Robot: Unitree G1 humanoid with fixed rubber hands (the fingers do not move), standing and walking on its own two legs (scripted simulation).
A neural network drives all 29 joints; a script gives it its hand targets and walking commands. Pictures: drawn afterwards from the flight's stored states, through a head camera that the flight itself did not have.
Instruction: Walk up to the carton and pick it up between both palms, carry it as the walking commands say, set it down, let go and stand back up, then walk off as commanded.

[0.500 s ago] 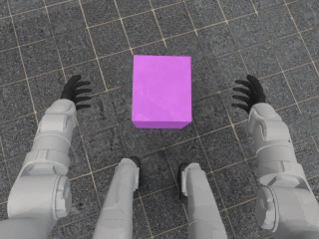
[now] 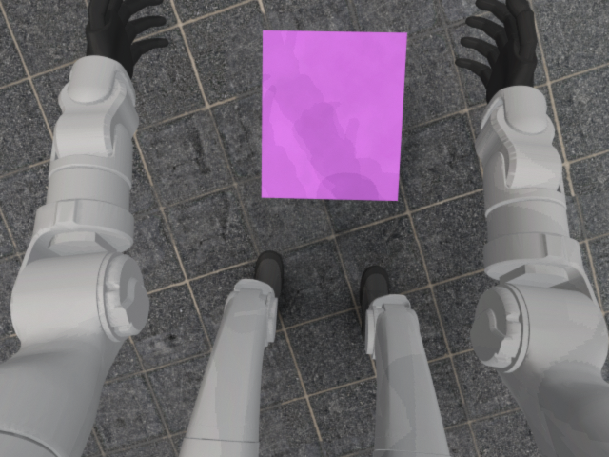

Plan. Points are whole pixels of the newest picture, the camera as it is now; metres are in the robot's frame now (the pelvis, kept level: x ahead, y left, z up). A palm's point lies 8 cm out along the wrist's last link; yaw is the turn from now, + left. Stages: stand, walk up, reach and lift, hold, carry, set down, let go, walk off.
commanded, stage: reach and lift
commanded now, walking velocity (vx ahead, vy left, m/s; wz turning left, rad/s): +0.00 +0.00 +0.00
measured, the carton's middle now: (328, 128) +0.50 +0.01 -0.53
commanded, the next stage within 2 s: none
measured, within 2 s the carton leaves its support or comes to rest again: neither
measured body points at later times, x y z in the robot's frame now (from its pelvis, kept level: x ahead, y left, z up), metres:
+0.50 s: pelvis -0.05 -0.02 -0.10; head +0.28 +0.00 +0.20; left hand +0.51 +0.24 -0.20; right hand +0.53 -0.17 -0.20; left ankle +0.06 +0.12 -0.63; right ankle +0.04 -0.16 -0.63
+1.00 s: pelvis -0.07 +0.00 -0.22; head +0.32 +0.04 -0.01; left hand +0.51 +0.23 -0.39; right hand +0.53 -0.16 -0.37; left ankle +0.06 +0.13 -0.63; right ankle +0.04 -0.16 -0.63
